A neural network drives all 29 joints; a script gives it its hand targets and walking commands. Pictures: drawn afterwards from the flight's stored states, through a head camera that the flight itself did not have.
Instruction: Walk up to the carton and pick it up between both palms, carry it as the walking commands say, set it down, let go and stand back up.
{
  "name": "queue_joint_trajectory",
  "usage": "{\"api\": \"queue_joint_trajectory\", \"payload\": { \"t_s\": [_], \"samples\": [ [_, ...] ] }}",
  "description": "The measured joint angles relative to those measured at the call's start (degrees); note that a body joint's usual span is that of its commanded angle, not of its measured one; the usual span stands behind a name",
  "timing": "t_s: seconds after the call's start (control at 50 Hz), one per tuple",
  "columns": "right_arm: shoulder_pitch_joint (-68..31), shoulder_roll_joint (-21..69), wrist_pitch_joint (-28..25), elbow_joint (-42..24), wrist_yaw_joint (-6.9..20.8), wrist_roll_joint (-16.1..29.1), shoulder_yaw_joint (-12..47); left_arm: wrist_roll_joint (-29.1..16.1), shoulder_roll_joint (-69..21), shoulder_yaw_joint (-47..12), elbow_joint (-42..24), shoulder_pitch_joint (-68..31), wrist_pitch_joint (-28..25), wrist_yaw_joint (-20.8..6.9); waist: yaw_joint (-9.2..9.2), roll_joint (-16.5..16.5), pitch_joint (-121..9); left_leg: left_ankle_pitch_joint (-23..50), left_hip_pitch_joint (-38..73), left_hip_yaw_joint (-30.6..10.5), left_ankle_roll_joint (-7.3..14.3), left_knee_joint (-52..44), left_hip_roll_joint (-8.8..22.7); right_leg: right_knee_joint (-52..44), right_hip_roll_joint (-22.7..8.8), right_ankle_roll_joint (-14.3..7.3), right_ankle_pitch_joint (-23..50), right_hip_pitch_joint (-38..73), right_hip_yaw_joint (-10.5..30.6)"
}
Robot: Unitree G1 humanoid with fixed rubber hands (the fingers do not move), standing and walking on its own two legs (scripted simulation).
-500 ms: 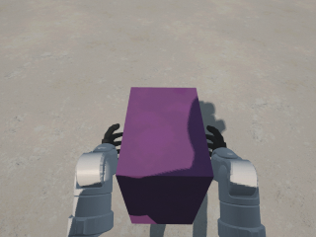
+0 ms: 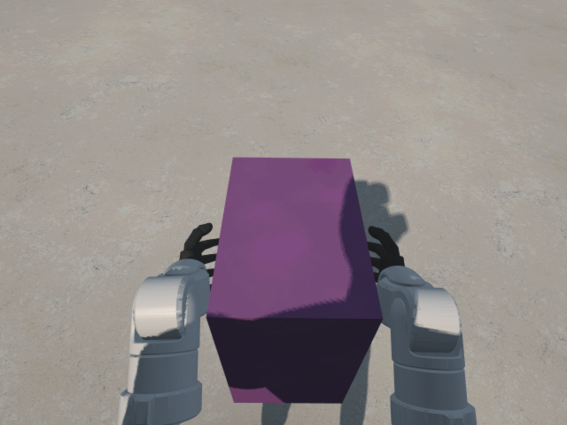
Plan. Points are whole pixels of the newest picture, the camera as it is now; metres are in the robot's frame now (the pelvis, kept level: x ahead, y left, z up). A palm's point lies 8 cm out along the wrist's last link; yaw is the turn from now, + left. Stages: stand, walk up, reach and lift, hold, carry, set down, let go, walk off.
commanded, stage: carry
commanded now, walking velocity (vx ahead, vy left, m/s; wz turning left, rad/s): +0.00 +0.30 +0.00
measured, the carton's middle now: (289, 285) +0.31 +0.00 +0.02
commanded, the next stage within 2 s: none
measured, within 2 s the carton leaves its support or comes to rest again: neither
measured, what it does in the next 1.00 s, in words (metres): steps to the left: right foot, then left foot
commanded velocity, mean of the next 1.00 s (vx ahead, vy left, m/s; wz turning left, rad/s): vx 0.00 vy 0.30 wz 0.00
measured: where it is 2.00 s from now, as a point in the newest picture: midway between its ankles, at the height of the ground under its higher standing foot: outside the picture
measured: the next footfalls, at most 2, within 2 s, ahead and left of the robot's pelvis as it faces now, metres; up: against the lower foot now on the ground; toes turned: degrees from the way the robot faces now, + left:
right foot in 0.12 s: +0.01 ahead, -0.10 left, +0.00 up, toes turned -9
left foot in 0.26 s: +0.05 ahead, +0.23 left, +0.00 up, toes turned +9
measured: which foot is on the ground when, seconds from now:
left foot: down 0.00-0.10, up 0.12-0.24, down 0.26-0.60, up 0.62-0.76, down 0.78-1.00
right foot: up 0.00-0.10, down 0.12-0.28, up 0.30-0.58, down 0.60-0.80, up 0.82-1.00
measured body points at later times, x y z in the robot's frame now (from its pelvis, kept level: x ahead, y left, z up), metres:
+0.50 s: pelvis -0.03 +0.21 +0.00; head -0.02 +0.25 +0.45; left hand +0.27 +0.35 +0.07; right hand +0.27 +0.09 +0.09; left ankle +0.01 +0.23 -0.72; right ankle -0.09 +0.09 -0.65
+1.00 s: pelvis -0.06 +0.40 +0.00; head -0.05 +0.44 +0.45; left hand +0.23 +0.55 +0.07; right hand +0.24 +0.29 +0.09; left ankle +0.00 +0.44 -0.72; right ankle -0.12 +0.26 -0.66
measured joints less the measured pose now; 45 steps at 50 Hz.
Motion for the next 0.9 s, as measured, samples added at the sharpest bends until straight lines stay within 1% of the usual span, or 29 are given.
{"api": "queue_joint_trajectory", "payload": {
  "t_s": [0.06, 0.08, 0.1, 0.12, 0.14, 0.16, 0.18, 0.2, 0.26, 0.28, 0.3, 0.34, 0.36, 0.42, 0.46, 0.5, 0.54, 0.56, 0.58, 0.6, 0.62, 0.66, 0.68, 0.7, 0.78, 0.8, 0.82, 0.86, 0.9],
  "samples": [
    [-0.4, 0.1, 0.1, 0.0, 0.4, 0.0, -1.0, 0.0, 0.0, -0.7, -0.1, 0.0, 0.0, 0.3, 0.06, -0.3, -1.0, 2.5, 0.9, 2.5, -0.7, -4.9, -2.2, -3.1, 1.4, 0.0, -0.6, 0.3, -0.6],
    [-0.5, 0.1, 0.1, -0.2, 0.6, 0.0, -1.5, 0.0, 0.0, -1.2, -0.1, 0.0, 0.0, 0.5, 0.12, 0.0, -1.1, 3.5, 0.9, 3.0, -2.9, -6.5, -3.0, -8.4, 1.6, 0.0, -2.5, 1.5, -1.7],
    [-0.5, 0.2, 0.2, -0.7, 0.9, 0.0, -2.2, 0.0, 0.0, -1.9, -0.2, -0.1, 0.0, 0.8, 0.12, 0.5, -1.2, 4.8, 0.0, 3.3, -7.5, -6.7, -3.7, -17.4, 1.7, -0.8, -3.1, 4.1, -3.6],
    [-0.7, 0.2, 0.2, -1.5, 1.1, 0.0, -2.7, 0.0, -0.1, -2.1, -0.7, -0.8, 0.1, 1.0, 0.22, -0.2, -1.1, 5.7, -3.4, 3.5, -13.3, 0.0, -4.7, -26.5, 0.6, -2.5, 0.7, 6.8, -4.4],
    [-1.2, 0.2, 0.0, -1.9, 1.2, 0.0, -3.0, 0.0, -0.4, -1.9, -1.1, -1.2, -0.2, 1.3, 0.11, -0.7, -0.4, 1.2, -7.4, 3.0, -16.1, 13.3, -4.6, -29.3, -0.8, -3.8, 9.6, 7.2, -4.1],
    [-1.0, 0.3, -0.2, -2.0, 1.3, 0.2, -3.3, 0.0, -0.4, -2.2, -1.1, -1.0, -0.3, 1.4, 0.06, -0.2, 0.5, -3.4, -9.5, 1.1, -16.6, 24.9, -3.7, -27.7, -1.7, -4.0, 12.5, 7.2, -4.2],
    [-0.3, 0.1, -0.2, -1.8, 1.4, 0.3, -2.9, 0.0, -0.3, -2.3, -1.1, -0.6, 0.1, 1.4, 0.02, 0.3, 0.3, -6.3, -10.3, -1.2, -16.0, 31.0, -2.4, -26.3, -2.5, -3.6, 12.3, 7.2, -4.2],
    [0.3, -0.1, -0.1, -1.6, 1.5, 0.3, -2.2, 0.0, -0.3, -2.1, -1.1, -0.5, 0.7, 1.5, -0.05, 0.7, -0.2, -7.7, -9.6, -3.0, -14.7, 30.7, -0.6, -25.8, -3.2, -2.9, 11.6, 7.2, -4.2],
    [0.4, -0.2, -0.1, -2.2, 1.4, 0.2, -2.0, 0.0, -0.3, -2.2, -1.3, -0.9, 0.9, 1.5, -0.16, 0.9, -0.6, -8.5, -1.7, -5.0, -11.1, 8.2, 5.1, -24.9, -5.6, -0.7, 10.5, 6.9, -4.1],
    [0.4, -0.1, -0.4, -2.4, 1.3, 0.2, -2.2, 0.0, -0.3, -2.2, -1.3, -1.0, 0.6, 1.4, -0.13, 0.2, -0.3, -7.6, -1.1, -4.4, -9.0, 6.3, 4.1, -23.3, -7.2, -0.6, 9.5, 6.4, -3.8],
    [0.1, 0.0, -0.5, -1.9, 1.2, 0.3, -2.0, 0.0, -0.3, -1.8, -1.3, -1.0, 0.5, 1.4, -0.13, 0.2, 0.4, -6.7, -1.7, -4.4, -6.2, 7.6, 3.2, -19.7, -7.7, -0.6, 5.1, 5.7, -3.9],
    [-0.1, 0.1, -0.7, -0.3, 0.9, 0.3, -0.8, 0.0, -0.2, -0.4, -1.3, -0.5, 0.5, 1.1, -0.02, 1.0, 1.4, -5.8, -1.8, -4.1, -2.4, 8.7, 3.0, -8.6, -5.7, -0.6, -1.4, 2.8, -4.0],
    [-0.1, 0.1, -0.7, 0.1, 0.8, 0.3, -0.5, 0.0, -0.1, -0.1, -1.3, -0.4, 0.6, 1.0, -0.03, 1.0, 1.5, -5.3, -1.6, -3.8, -1.9, 8.1, 2.9, -3.7, -4.1, -0.6, -2.0, 1.4, -4.0],
    [-0.2, 0.1, -0.7, 0.2, 0.8, 0.2, -0.4, 0.0, -0.1, 0.0, -1.3, -0.4, 0.7, 1.0, 0.01, -0.3, 1.4, -3.2, 0.5, -2.2, -1.9, 3.7, 1.6, 2.4, -0.3, -0.6, -0.9, -0.2, -3.9],
    [-0.5, 0.1, -0.6, 0.2, 0.8, 0.2, -0.7, 0.0, -0.1, -0.1, -1.4, -0.4, 0.7, 1.0, 0.03, -0.8, 1.0, -1.9, 1.9, -0.4, -1.7, 0.4, 0.3, 2.4, 1.2, -0.6, 0.2, -0.2, -3.9],
    [-0.9, 0.2, -0.6, 0.2, 1.0, 0.2, -1.3, 0.0, -0.1, -0.5, -1.4, -0.4, 0.5, 1.1, 0.04, -0.7, 0.6, -0.7, 2.7, 1.5, -0.2, -1.9, -1.0, 2.3, 2.2, -0.6, 0.2, -0.2, -3.8],
    [-1.1, 0.3, -0.6, 0.1, 1.0, 0.2, -1.5, 0.0, -0.1, -0.6, -1.5, -0.5, 0.4, 1.2, 0.08, -0.5, 0.0, 0.2, 2.7, 3.3, 0.3, -3.8, -2.4, -0.5, 2.7, -0.6, -0.4, 0.0, -3.8],
    [-1.1, 0.3, -0.5, 0.1, 1.0, 0.2, -1.7, 0.0, -0.1, -0.7, -1.5, -0.4, 0.4, 1.2, 0.14, -0.2, -0.1, 1.0, 2.6, 4.0, -0.8, -4.9, -3.2, -5.8, 2.8, -0.8, -1.9, 1.1, -4.0],
    [-1.1, 0.3, -0.4, -0.2, 1.1, 0.2, -1.9, 0.0, -0.1, -1.0, -1.6, -0.6, 0.4, 1.3, 0.11, 0.1, -0.1, 2.3, 1.6, 4.4, -3.7, -4.7, -3.9, -14.3, 2.7, -1.6, -2.2, 3.3, -4.6],
    [-1.2, 0.4, -0.3, -1.0, 1.1, 0.2, -2.4, 0.0, -0.3, -1.0, -1.7, -1.2, 0.4, 1.4, 0.18, -0.3, 0.0, 4.0, -1.6, 4.5, -8.5, -0.3, -4.8, -23.3, 1.8, -2.9, 2.2, 5.8, -4.9],
    [-1.7, 0.4, -0.5, -1.4, 1.1, 0.2, -2.7, 0.0, -0.5, -0.9, -1.8, -1.7, 0.0, 1.4, 0.10, -0.4, 0.8, 0.5, -5.7, 4.3, -11.7, 10.1, -4.6, -25.8, 0.6, -5.2, 9.0, 6.3, -5.1],
    [-0.6, 0.2, -0.5, -1.4, 1.1, 0.3, -2.1, 0.0, -0.4, -1.1, -1.7, -1.0, 0.2, 1.4, 0.07, 0.5, 1.6, -6.0, -10.7, 0.9, -12.5, 28.4, -2.4, -23.4, -0.7, -6.3, 9.9, 6.4, -5.2],
    [0.1, 0.0, -0.5, -1.4, 1.1, 0.3, -1.4, 0.0, -0.4, -1.1, -1.8, -0.8, 0.6, 1.4, 0.01, 0.8, 1.5, -6.4, -11.3, -0.8, -12.3, 30.7, -0.9, -23.3, -1.2, -6.1, 9.4, 6.6, -5.1],
    [0.4, -0.1, -0.5, -1.5, 1.1, 0.3, -1.1, 0.0, -0.4, -1.1, -1.8, -0.8, 0.8, 1.3, -0.03, 0.9, 1.3, -6.5, -10.8, -2.0, -11.7, 28.8, 0.6, -23.3, -1.9, -5.6, 9.1, 6.6, -5.0],
    [0.3, -0.2, -0.2, -2.4, 0.8, 0.3, -1.2, 0.0, -0.4, -1.2, -1.8, -1.1, 0.6, 1.1, -0.10, 0.8, 1.2, -5.5, -2.3, -3.2, -10.3, 4.7, 5.0, -23.0, -5.2, -2.7, 9.1, 6.5, -4.9],
    [0.3, -0.1, -0.2, -2.3, 0.8, 0.3, -1.2, 0.0, -0.4, -1.2, -1.8, -1.1, 0.6, 1.0, -0.05, 0.4, 1.4, -0.9, -1.6, -2.4, -8.8, 2.5, 4.1, -22.4, -6.5, -2.5, 8.9, 6.5, -4.8],
    [0.3, -0.1, -0.3, -2.2, 0.7, 0.3, -1.0, 0.0, -0.3, -1.0, -1.8, -1.1, 0.6, 1.0, -0.04, 0.2, 1.9, 0.4, -1.8, -2.3, -6.4, 3.0, 3.1, -20.8, -7.2, -2.5, 6.3, 6.5, -4.8],
    [0.0, 0.0, -0.3, -1.2, 0.3, 0.3, 0.0, 0.0, -0.3, 0.3, -1.7, -0.9, 0.6, 0.6, -0.08, 0.7, 2.5, 0.2, -1.8, -2.4, -2.5, 3.6, 2.7, -12.5, -5.8, -2.5, -0.8, 4.6, -5.0],
    [-0.1, 0.0, -0.2, -1.1, 0.0, 0.3, 0.4, 0.0, -0.3, 0.7, -1.8, -0.9, 0.6, 0.4, -0.08, 0.5, 2.4, 0.3, -1.4, -2.3, -1.2, 2.7, 2.6, -5.0, -3.1, -2.5, -2.3, 2.8, -5.0]
  ]
}}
